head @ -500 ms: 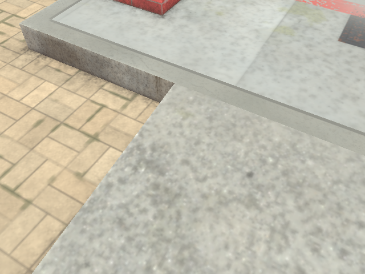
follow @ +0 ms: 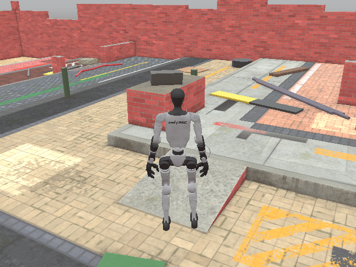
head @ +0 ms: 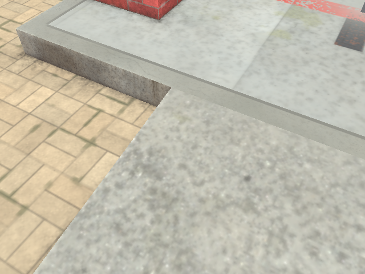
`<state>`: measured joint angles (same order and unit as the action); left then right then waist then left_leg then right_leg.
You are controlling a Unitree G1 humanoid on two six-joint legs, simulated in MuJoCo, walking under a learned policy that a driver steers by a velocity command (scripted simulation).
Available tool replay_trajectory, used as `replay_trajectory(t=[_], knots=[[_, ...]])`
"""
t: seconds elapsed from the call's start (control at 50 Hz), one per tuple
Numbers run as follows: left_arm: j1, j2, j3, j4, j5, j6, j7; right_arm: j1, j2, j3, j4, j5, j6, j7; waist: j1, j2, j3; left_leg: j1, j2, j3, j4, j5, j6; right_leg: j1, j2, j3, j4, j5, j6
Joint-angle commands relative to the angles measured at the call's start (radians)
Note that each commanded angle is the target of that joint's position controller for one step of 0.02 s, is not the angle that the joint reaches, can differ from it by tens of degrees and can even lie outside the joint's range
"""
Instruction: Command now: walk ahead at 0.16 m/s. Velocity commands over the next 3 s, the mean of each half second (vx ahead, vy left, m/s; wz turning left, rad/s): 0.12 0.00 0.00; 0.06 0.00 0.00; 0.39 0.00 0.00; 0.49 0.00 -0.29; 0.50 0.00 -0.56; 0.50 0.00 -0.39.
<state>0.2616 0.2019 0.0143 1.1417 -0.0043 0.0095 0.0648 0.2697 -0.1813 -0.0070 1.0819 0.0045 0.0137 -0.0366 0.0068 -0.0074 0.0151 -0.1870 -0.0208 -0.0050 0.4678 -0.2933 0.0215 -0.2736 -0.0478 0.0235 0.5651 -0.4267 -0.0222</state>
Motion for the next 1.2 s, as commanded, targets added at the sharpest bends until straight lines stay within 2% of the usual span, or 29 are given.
replay_trajectory(t=[0.02,0.08,0.12,0.16,0.18,0.2,0.22,0.24,0.28,0.32,0.36,0.4,0.44,0.46,0.5,0.56,0.62,0.84,0.88,0.9,0.94,0.96,1.0,1.06,1.1,1.14,1.16,1.18,1.2], knots=[[-0.012,0.058,0.006,-0.055,-0.004,-0.026,-0.004,0.144,-0.214,-0.056,-0.008,0.015,-0.010,-0.009,-0.052,0.206,0.099,-0.045,0.265,-0.390,-0.306,-0.631,0.150,-0.206,0.051,-0.105,0.210,-0.070,-0.005],[-0.025,0.064,0.012,-0.083,-0.026,-0.068,-0.033,0.099,-0.187,-0.062,-0.039,0.007,-0.036,-0.010,-0.021,0.193,0.150,-0.053,0.367,-0.493,-0.350,-0.531,0.211,-0.329,-0.030,-0.027,0.419,-0.125,-0.046],[0.006,0.057,0.014,-0.082,-0.025,-0.082,-0.039,0.014,-0.160,-0.054,-0.073,0.022,-0.037,-0.011,0.030,0.139,0.141,-0.074,0.272,-0.316,-0.276,-0.302,0.139,-0.211,-0.032,-0.034,0.185,-0.105,-0.065],[0.110,0.058,0.028,-0.027,0.001,-0.079,-0.040,0.019,-0.139,-0.045,-0.072,0.021,-0.021,-0.008,0.063,0.072,0.102,-0.167,0.136,-0.127,-0.093,-0.029,0.081,0.067,0.081,-0.140,-0.077,0.138,-0.032],[0.196,0.093,0.038,-0.011,0.009,-0.069,-0.042,0.047,-0.121,-0.038,-0.068,0.011,-0.020,-0.010,0.077,-0.020,0.030,-0.210,0.078,-0.055,0.059,0.097,0.041,0.209,0.021,-0.039,-0.123,0.230,-0.027],[0.298,0.195,0.054,-0.006,-0.001,-0.057,-0.037,0.058,-0.056,-0.017,-0.091,-0.021,-0.028,-0.009,0.083,-0.296,-0.063,-0.334,-0.031,0.027,0.334,-0.129,-0.039,0.385,-0.185,0.225,-0.168,0.700,-0.080],[0.308,0.162,0.032,-0.011,0.012,-0.060,-0.039,0.114,-0.043,-0.023,-0.071,-0.007,-0.028,-0.003,0.052,-0.281,-0.137,-0.363,-0.034,-0.046,0.477,-0.320,-0.073,0.390,-0.327,0.375,-0.178,0.952,-0.197],[0.254,0.132,0.020,-0.023,0.027,-0.072,-0.044,0.100,-0.061,-0.027,-0.075,0.022,-0.017,-0.008,0.032,-0.207,-0.093,-0.354,0.005,-0.097,0.598,-0.361,-0.084,0.287,-0.348,0.428,-0.211,0.773,-0.268],[0.080,0.119,0.011,-0.086,0.019,-0.080,-0.044,0.016,-0.081,-0.033,-0.077,0.015,0.001,-0.011,0.001,-0.068,0.012,-0.353,0.070,-0.090,0.623,-0.269,-0.096,0.157,-0.273,0.274,-0.228,0.630,-0.229],[0.030,0.100,0.002,-0.093,0.022,-0.071,-0.032,0.035,-0.057,-0.034,-0.057,0.003,0.005,-0.011,-0.038,-0.106,0.016,-0.235,0.081,-0.050,0.460,-0.137,-0.114,0.099,-0.157,0.099,-0.203,0.760,-0.162],[0.074,0.083,-0.006,-0.074,0.024,-0.054,-0.019,0.014,-0.043,-0.029,-0.049,0.016,0.002,-0.009,-0.027,-0.116,-0.003,-0.148,0.054,-0.004,0.312,-0.089,-0.121,0.114,-0.092,0.012,-0.168,0.856,-0.133],[0.094,0.110,0.000,-0.070,0.013,-0.041,-0.011,-0.027,-0.037,-0.022,-0.059,0.019,0.006,-0.012,-0.010,-0.106,-0.013,-0.106,0.036,0.018,0.156,-0.085,-0.114,0.148,-0.099,0.026,-0.142,0.852,-0.142],[0.093,0.117,0.005,-0.068,-0.012,-0.031,-0.014,-0.027,-0.040,-0.018,-0.056,0.006,0.015,-0.013,-0.027,-0.067,-0.006,0.009,0.036,0.023,-0.075,0.133,-0.083,0.117,-0.095,0.043,-0.137,0.711,-0.119],[0.112,0.127,0.011,-0.064,-0.011,-0.034,-0.023,-0.012,-0.063,-0.019,-0.053,-0.007,0.026,-0.017,-0.026,-0.059,-0.019,0.100,0.057,-0.012,-0.080,0.246,-0.069,0.070,-0.091,0.058,-0.160,0.556,-0.103],[0.139,0.100,0.013,-0.070,0.007,-0.041,-0.044,-0.063,-0.120,-0.031,-0.073,0.007,0.038,-0.023,0.021,0.058,-0.015,0.205,0.082,-0.030,0.015,0.360,-0.044,-0.018,-0.008,0.022,-0.177,0.378,-0.064],[0.068,0.071,0.006,-0.090,-0.004,-0.024,-0.037,-0.077,-0.073,-0.031,-0.061,-0.004,0.031,-0.019,-0.005,0.019,0.005,0.115,0.068,-0.037,-0.015,0.316,-0.027,0.047,0.021,-0.025,-0.156,0.406,-0.048],[0.086,0.079,0.008,-0.090,0.009,-0.005,-0.027,-0.090,-0.087,-0.040,-0.055,0.003,0.017,-0.018,0.007,0.016,-0.027,0.125,0.065,-0.031,-0.020,0.353,-0.025,0.097,0.018,-0.028,-0.151,0.419,-0.048],[0.045,0.086,0.015,-0.104,0.007,0.010,-0.018,-0.109,-0.085,-0.047,-0.040,-0.001,0.009,-0.020,0.008,0.008,-0.006,0.087,0.062,-0.026,-0.041,0.303,-0.030,0.120,0.018,-0.035,-0.157,0.336,-0.047],[0.062,0.092,0.020,-0.095,0.000,0.012,-0.017,-0.083,-0.077,-0.049,-0.026,0.002,0.013,-0.022,0.012,-0.011,-0.016,0.067,0.018,0.025,-0.001,0.020,-0.027,0.119,0.024,-0.033,-0.170,0.070,-0.075],[0.072,0.110,0.027,-0.096,-0.007,0.012,-0.014,-0.093,-0.081,-0.053,-0.028,0.003,0.012,-0.021,0.022,-0.040,0.030,-0.016,-0.009,0.054,0.047,-0.149,-0.025,0.104,-0.008,0.021,-0.208,-0.154,-0.111],[0.127,0.177,0.050,-0.090,-0.018,-0.004,-0.006,-0.178,-0.072,-0.050,-0.071,0.009,-0.009,-0.013,0.058,-0.142,0.150,-0.255,-0.011,0.100,0.217,-0.224,-0.029,0.114,-0.195,0.270,-0.359,-0.488,-0.220],[0.142,0.208,0.065,-0.089,-0.019,-0.017,-0.003,-0.231,-0.067,-0.046,-0.097,0.015,-0.026,-0.004,0.077,-0.168,0.205,-0.346,0.040,0.059,0.330,-0.220,-0.021,0.095,-0.292,0.394,-0.425,-0.503,-0.271],[0.148,0.195,0.068,-0.090,0.002,-0.053,-0.006,-0.251,-0.099,-0.061,-0.115,0.032,-0.052,0.010,0.066,-0.122,0.220,-0.555,0.113,-0.024,0.549,-0.291,-0.013,0.213,-0.357,0.465,-0.436,-0.329,-0.301],[0.078,0.165,0.064,-0.121,-0.012,-0.071,-0.016,-0.210,-0.098,-0.068,-0.103,0.036,-0.072,0.032,0.018,-0.058,0.150,-0.491,0.151,-0.007,0.432,-0.221,-0.017,0.257,-0.257,0.244,-0.403,-0.104,-0.217],[0.051,0.186,0.065,-0.131,-0.007,-0.064,-0.022,-0.174,-0.047,-0.056,-0.093,0.031,-0.074,0.045,-0.017,-0.071,0.116,-0.229,0.092,0.097,0.316,-0.196,-0.037,0.095,-0.185,0.105,-0.365,-0.040,-0.190],[0.021,0.202,0.063,-0.148,-0.010,-0.058,-0.027,0.012,-0.068,-0.078,-0.029,0.036,-0.066,0.045,-0.117,-0.075,0.059,0.110,-0.016,0.214,0.210,-0.075,-0.045,-0.082,-0.138,0.030,-0.208,0.112,-0.175],[0.005,0.192,0.053,-0.157,-0.006,-0.059,-0.033,0.156,-0.113,-0.105,0.014,0.037,-0.063,0.040,-0.189,-0.042,-0.004,0.260,-0.051,0.221,0.156,-0.045,-0.029,-0.117,-0.094,-0.021,-0.004,0.343,-0.148],[-0.063,0.144,0.033,-0.188,0.005,-0.064,-0.038,0.312,-0.171,-0.124,0.043,0.033,-0.066,0.039,-0.270,0.092,-0.054,0.407,0.076,0.000,0.075,-0.097,0.027,-0.275,-0.024,-0.101,0.383,0.375,-0.074],[-0.044,-0.006,-0.010,-0.208,0.042,-0.078,-0.062,0.361,-0.187,-0.094,0.043,0.030,-0.066,0.046,-0.201,0.328,-0.150,0.435,0.284,-0.378,0.012,-0.075,0.094,-0.426,0.073,-0.012,0.759,-0.275,-0.045]])
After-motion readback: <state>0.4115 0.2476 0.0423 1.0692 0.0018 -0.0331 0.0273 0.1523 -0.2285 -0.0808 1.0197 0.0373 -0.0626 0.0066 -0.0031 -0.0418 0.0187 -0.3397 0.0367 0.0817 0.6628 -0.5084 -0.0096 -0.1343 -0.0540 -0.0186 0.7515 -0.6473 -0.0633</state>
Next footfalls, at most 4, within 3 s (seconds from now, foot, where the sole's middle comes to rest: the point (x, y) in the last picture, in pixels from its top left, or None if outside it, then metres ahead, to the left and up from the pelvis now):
0.46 left None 0.13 0.08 -0.77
1.18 left None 0.22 0.13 -0.76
1.64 right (214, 251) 0.57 -0.08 -0.70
2.12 left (167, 175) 0.88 0.10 -0.67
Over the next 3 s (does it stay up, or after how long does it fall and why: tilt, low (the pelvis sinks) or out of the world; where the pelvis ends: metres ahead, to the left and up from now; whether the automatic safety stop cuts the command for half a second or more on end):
stays up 1.03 -0.25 0.15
